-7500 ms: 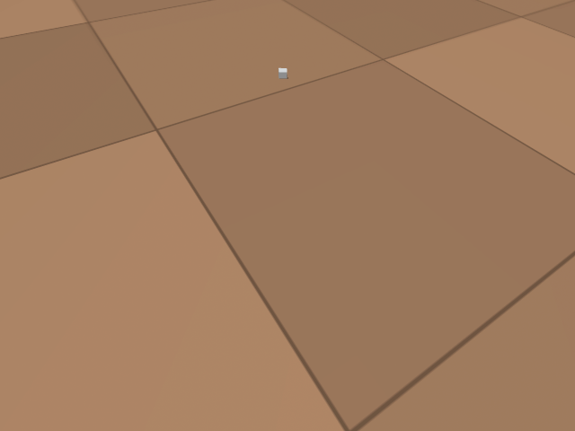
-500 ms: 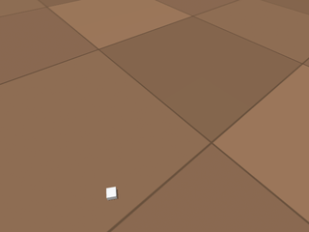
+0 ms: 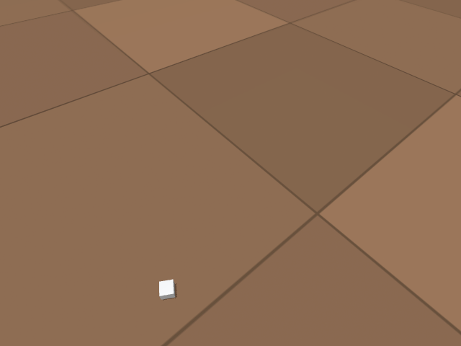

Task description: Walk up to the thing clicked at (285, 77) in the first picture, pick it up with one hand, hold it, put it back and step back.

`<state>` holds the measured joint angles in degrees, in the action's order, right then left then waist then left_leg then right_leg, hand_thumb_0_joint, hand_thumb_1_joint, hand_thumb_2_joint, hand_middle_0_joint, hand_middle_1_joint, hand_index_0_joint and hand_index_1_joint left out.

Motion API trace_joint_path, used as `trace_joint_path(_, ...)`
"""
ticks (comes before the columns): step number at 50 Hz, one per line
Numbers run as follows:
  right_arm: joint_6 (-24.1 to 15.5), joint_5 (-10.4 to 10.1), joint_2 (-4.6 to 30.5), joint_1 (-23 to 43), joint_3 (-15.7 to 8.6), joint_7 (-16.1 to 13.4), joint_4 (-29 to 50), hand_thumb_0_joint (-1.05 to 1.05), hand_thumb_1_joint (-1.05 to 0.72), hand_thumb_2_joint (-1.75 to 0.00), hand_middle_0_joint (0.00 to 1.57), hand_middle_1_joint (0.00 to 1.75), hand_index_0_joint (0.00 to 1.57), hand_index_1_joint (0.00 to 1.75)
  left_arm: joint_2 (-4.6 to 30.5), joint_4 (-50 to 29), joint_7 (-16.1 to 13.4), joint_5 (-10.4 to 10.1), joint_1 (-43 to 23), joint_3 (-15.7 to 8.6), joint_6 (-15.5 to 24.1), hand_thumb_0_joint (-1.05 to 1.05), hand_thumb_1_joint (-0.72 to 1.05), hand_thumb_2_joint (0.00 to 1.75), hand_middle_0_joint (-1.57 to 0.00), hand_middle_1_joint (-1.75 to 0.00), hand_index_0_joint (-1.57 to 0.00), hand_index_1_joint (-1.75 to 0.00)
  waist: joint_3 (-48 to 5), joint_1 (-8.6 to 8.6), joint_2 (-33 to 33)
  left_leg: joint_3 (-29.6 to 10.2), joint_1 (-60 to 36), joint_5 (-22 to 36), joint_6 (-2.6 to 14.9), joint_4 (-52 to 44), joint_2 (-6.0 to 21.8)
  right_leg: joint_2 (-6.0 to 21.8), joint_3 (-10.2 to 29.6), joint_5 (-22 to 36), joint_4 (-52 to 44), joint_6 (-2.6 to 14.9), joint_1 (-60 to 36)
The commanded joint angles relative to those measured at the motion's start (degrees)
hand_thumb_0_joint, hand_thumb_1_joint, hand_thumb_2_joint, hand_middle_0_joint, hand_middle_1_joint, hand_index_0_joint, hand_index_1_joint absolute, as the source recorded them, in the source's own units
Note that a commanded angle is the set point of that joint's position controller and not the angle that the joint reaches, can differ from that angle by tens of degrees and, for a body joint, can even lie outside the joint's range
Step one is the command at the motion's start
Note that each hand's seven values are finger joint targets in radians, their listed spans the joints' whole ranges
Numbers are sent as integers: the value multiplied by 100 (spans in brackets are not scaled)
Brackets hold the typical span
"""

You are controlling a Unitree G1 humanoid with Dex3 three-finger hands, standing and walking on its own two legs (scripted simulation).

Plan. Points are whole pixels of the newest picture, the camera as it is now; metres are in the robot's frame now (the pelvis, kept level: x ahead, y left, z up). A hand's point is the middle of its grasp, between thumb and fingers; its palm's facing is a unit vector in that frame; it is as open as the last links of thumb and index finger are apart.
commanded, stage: stand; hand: left
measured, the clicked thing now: (167, 289) +0.46 +0.25 -0.76
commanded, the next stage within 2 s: none
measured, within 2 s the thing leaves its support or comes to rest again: neither
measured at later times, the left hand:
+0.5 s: hand out of the picture +0.09 +0.25 -0.16, palm faces -0.02 -0.94 -0.34, open 7.4 cm
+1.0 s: hand out of the picture +0.09 +0.25 -0.16, palm faces -0.02 -0.94 -0.34, open 7.4 cm
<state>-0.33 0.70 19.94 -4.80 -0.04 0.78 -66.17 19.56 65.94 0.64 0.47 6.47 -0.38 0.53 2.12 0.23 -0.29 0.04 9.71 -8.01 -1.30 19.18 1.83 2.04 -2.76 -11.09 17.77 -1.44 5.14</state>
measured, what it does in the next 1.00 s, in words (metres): stands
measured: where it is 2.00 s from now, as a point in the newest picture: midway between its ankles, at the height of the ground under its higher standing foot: outside the picture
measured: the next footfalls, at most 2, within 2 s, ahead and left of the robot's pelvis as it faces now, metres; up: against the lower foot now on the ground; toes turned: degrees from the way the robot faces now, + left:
none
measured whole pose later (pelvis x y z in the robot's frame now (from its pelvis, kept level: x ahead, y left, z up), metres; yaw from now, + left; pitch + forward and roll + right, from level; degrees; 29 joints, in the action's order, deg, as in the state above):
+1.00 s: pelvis +0.02 +0.00 +0.00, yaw +0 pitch -2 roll +0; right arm -0.2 0.7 19.8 -5.2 0.2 0.6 -65.2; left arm 20.2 64.8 0.3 0.5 6.8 -0.1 0.5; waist 2.3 0.3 0.1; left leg 0.5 7.8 -9.2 -1.3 18.6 1.8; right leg 2.1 -2.4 -12.0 16.8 -1.5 3.2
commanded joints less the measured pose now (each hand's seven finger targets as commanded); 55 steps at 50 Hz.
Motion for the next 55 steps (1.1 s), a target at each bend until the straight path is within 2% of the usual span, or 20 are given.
trace_joint_path(1, -122, -32, 1220, 279, -201, -102, 346, 0, -90, -90, 20, 30, 20, 30, 1251, -333, -99, 20, -199, -238, 106, 0, 90, 90, -20, -30, -20, -30, -361, -37, 8, -521, -217, 429, 198, -293, 568, 626, 496, 330, -348, 187, 106)
trace_joint_path(5, -127, -19, 1240, 236, -186, -99, 340, 0, -90, -90, 20, 30, 20, 30, 1252, -349, -89, 17, -239, -234, 100, 0, 90, 90, -20, -30, -20, -30, -303, -37, 13, -536, -181, 347, 185, -321, 577, 639, 507, 282, -327, 203, 93)
trace_joint_path(12, -150, -26, 1242, 228, -177, -118, 380, 0, -90, -90, 20, 30, 20, 30, 1295, -384, -104, 13, -243, -244, 106, 0, 90, 90, -20, -30, -20, -30, -482, -28, 22, -513, -364, 1068, 196, -222, 627, 661, 469, 824, -230, 190, -58)
trace_joint_path(16, -152, -25, 1243, 257, -183, -120, 377, 0, -90, -90, 20, 30, 20, 30, 1281, -399, -104, 3, -204, -224, 110, 0, 90, 90, -20, -30, -20, -30, -537, -13, 12, -484, -463, 1272, 187, -175, 631, 650, 441, 966, -236, 170, -60)
trace_joint_path(18, -145, -26, 1226, 182, -177, -126, 368, 0, -90, -90, 20, 30, 20, 30, 1292, -394, -106, 15, -248, -225, 102, 0, 90, 90, -20, -30, -20, -30, -558, -48, 7, -458, -406, 1156, 189, -206, 622, 660, 444, 939, -243, 178, -123)
trace_joint_path(25, -139, -32, 1240, 220, -178, -127, 374, 0, -90, -90, 20, 30, 20, 30, 1299, -392, -113, 10, -173, -221, 107, 0, 90, 90, -20, -30, -20, -30, -493, -13, 18, -453, -519, 1256, 194, -199, 641, 666, 458, 1005, -274, 175, -84)
trace_joint_path(34, -126, -28, 1230, 257, -196, -123, 416, 0, -90, -90, 20, 30, 20, 30, 1289, -407, -120, 31, -218, -227, 95, 0, 90, 90, -20, -30, -20, -30, -394, -40, -22, -441, -378, 885, 193, -263, 602, 659, 456, 761, -334, 193, -76)
trace_joint_path(37, -130, -31, 1268, 273, -205, -119, 419, 0, -90, -90, 20, 30, 20, 30, 1282, -419, -117, 24, -165, -219, 118, 0, 90, 90, -20, -30, -20, -30, -494, -16, 2, -422, -557, 1125, 216, -181, 627, 679, 482, 992, -345, 193, -78)
trace_joint_path(39, -126, -36, 1256, 241, -203, -121, 418, 0, -90, -90, 20, 30, 20, 30, 1275, -424, -120, 18, -202, -213, 120, 0, 90, 90, -20, -30, -20, -30, -448, -42, 13, -428, -497, 1051, 208, -210, 609, 673, 471, 923, -358, 188, -88)
trace_joint_path(41, -131, -24, 1220, 224, -193, -119, 426, 0, -90, -90, 20, 30, 20, 30, 1304, -433, -125, 13, -161, -226, 122, 0, 90, 90, -20, -30, -20, -30, -532, -28, 36, -426, -575, 1287, 212, -185, 643, 680, 462, 1142, -279, 202, -128)
trace_joint_path(42, -130, -36, 1236, 211, -193, -121, 413, 0, -90, -90, 20, 30, 20, 30, 1295, -426, -127, 5, -168, -222, 118, 0, 90, 90, -20, -30, -20, -30, -479, -42, -21, -426, -519, 1170, 196, -220, 609, 663, 458, 1005, -326, 189, -102)
trace_joint_path(49, -131, -26, 1251, 197, -201, -130, 418, 0, -90, -90, 20, 30, 20, 30, 1285, -453, -116, 19, -139, -226, 103, 0, 90, 90, -20, -30, -20, -30, -450, -22, -30, -404, -510, 1131, 219, -201, 621, 684, 489, 1034, -326, 228, -134)
trace_joint_path(52, -128, -32, 1229, 179, -192, -126, 426, 0, -90, -90, 20, 30, 20, 30, 1290, -448, -118, 12, -137, -227, 98, 0, 90, 90, -20, -30, -20, -30, -353, -29, 8, -433, -434, 875, 192, -288, 608, 644, 463, 708, -347, 204, -65)
trace_joint_path(55, -120, -32, 1262, 242, -200, -125, 433, 0, -90, -90, 20, 30, 20, 30, 1274, -437, -112, 31, -104, -219, 93, 0, 90, 90, -20, -30, -20, -30, -319, -15, -26, -429, -450, 724, 214, -277, 603, 648, 479, 624, -384, 208, 1)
